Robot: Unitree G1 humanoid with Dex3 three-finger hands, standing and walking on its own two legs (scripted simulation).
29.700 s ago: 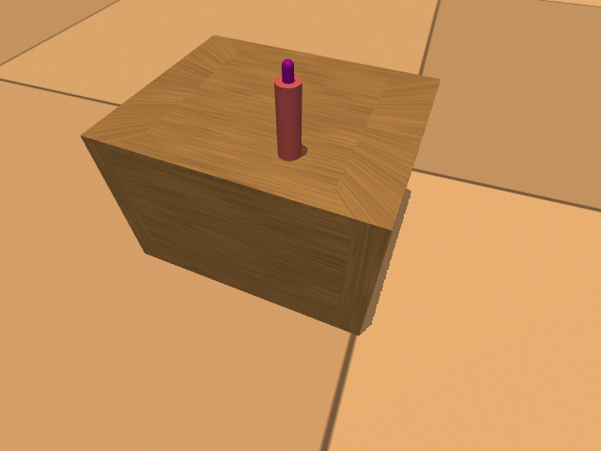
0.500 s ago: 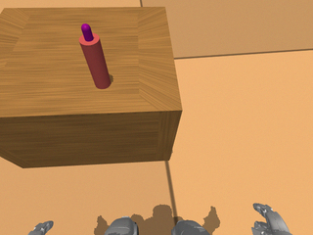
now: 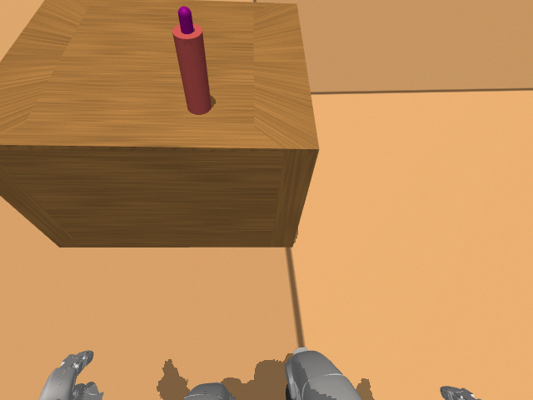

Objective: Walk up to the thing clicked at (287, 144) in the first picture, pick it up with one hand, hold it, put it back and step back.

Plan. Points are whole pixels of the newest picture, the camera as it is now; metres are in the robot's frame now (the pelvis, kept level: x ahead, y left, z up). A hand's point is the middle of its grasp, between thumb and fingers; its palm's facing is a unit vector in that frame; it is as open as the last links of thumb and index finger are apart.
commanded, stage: step back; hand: left
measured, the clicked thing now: (192, 63) +0.83 +0.16 -0.02
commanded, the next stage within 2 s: stand in 1.92 s
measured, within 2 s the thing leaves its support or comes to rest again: neither
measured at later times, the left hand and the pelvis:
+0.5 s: hand out of the picture -0.07 +0.25 -0.13, palm faces -0.06 -0.90 -0.42, open 7.4 cm; pelvis -0.17 -0.01 +0.00, yaw -4 degrees
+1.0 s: hand out of the picture -0.26 +0.24 -0.15, palm faces -0.09 -0.92 -0.38, open 7.4 cm; pelvis -0.32 -0.02 +0.00, yaw -5 degrees
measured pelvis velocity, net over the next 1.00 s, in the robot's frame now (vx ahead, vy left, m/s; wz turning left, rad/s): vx -0.32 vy -0.02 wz -0.10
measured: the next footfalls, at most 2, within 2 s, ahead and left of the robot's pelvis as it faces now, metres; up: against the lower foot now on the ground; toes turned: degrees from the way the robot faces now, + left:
right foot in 0.30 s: -0.11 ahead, -0.14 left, +0.00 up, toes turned -3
left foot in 0.62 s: -0.18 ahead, +0.12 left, +0.00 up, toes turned -2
